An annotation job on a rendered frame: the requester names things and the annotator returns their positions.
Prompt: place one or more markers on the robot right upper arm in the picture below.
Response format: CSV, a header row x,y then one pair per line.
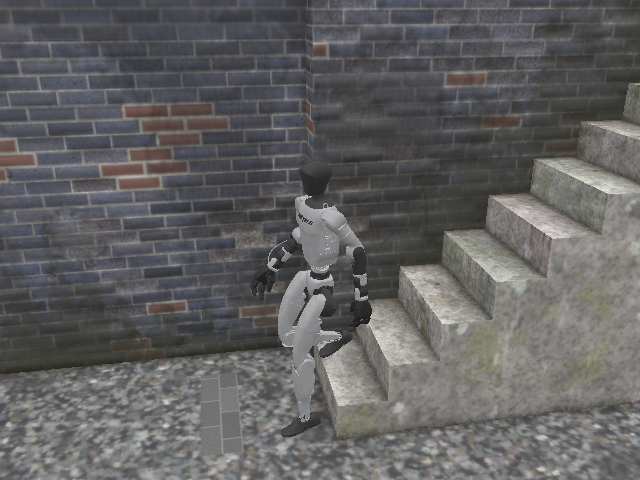
x,y
296,232

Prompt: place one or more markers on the right robot hand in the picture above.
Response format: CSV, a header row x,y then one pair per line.
x,y
264,275

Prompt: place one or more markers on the robot left upper arm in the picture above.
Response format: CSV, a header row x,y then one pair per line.
x,y
337,223

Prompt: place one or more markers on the robot foot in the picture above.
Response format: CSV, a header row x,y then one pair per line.
x,y
332,347
298,427

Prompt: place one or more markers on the right robot foot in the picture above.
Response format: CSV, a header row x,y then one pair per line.
x,y
332,347

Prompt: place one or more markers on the right robot forearm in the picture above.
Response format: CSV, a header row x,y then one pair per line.
x,y
284,254

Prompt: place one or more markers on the left robot hand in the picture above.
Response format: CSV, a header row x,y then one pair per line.
x,y
362,310

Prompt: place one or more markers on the left robot forearm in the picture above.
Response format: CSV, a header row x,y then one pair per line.
x,y
359,272

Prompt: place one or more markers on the left robot foot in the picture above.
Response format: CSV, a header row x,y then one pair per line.
x,y
298,427

